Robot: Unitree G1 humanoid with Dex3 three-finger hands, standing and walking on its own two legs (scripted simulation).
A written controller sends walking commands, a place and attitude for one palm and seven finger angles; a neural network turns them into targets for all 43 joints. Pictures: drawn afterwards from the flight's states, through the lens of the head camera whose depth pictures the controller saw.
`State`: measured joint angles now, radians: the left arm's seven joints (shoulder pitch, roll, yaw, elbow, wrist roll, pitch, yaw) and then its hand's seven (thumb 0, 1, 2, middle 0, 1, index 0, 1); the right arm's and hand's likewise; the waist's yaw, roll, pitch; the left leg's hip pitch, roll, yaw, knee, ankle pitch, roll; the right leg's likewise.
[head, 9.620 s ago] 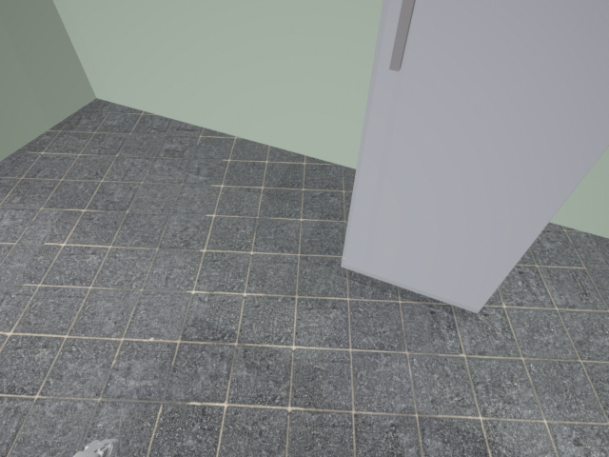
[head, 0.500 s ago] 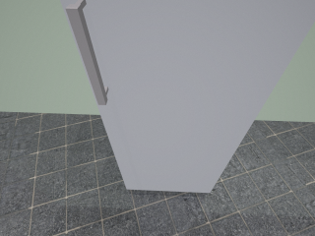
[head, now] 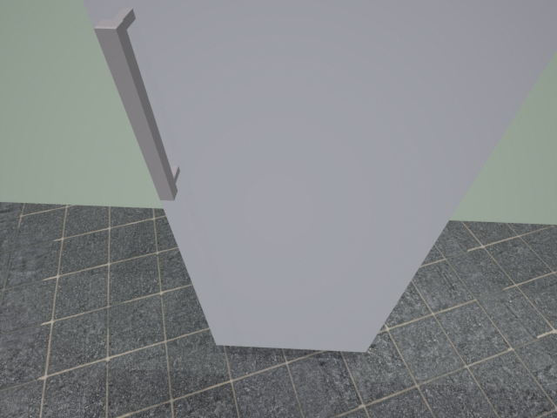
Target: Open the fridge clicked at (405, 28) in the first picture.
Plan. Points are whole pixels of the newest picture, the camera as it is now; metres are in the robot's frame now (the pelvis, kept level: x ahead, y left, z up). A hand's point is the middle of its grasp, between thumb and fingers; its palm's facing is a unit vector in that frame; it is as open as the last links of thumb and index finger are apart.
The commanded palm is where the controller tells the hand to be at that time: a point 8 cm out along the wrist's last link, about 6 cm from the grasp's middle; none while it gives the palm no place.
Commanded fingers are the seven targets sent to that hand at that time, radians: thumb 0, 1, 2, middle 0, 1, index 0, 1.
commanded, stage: come to a stop and stand still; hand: left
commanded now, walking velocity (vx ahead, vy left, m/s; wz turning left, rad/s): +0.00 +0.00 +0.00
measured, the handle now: (150, 119) +0.41 +0.19 +0.23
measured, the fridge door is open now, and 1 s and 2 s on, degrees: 0 0 0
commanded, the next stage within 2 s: look again from close up in 0.12 s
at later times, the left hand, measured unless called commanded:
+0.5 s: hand out of the picture +0.00 +0.17 -0.17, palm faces +0.03 -0.98 -0.20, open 7.4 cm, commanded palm none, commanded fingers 0.00 0.90 0.90 -0.20 -0.30 -0.20 -0.30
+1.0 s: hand out of the picture +0.00 +0.16 -0.17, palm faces +0.05 -0.98 -0.19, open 7.4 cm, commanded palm none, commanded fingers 0.00 0.90 0.90 -0.20 -0.30 -0.20 -0.30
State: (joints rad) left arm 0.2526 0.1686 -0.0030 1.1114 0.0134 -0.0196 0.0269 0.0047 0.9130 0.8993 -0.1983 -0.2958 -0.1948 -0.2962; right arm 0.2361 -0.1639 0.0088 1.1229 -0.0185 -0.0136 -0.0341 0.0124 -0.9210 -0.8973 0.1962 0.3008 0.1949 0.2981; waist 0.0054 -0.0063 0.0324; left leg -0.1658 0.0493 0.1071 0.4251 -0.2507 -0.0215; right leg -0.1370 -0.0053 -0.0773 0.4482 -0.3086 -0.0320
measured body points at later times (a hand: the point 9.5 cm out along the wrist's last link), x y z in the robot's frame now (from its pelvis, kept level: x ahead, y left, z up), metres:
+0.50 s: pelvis +0.01 -0.01 +0.00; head +0.02 -0.01 +0.45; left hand +0.00 +0.22 -0.16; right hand +0.01 -0.23 -0.16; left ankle -0.02 +0.13 -0.74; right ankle -0.04 -0.09 -0.74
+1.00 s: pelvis +0.00 -0.01 +0.00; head +0.02 -0.01 +0.45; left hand +0.00 +0.21 -0.16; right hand +0.01 -0.23 -0.16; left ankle -0.02 +0.13 -0.74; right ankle -0.04 -0.09 -0.74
